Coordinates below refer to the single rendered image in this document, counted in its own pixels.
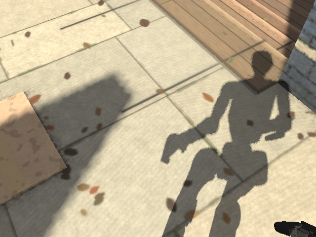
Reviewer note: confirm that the right robot hand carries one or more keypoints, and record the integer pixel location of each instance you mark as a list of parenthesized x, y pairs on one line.
[(295, 229)]

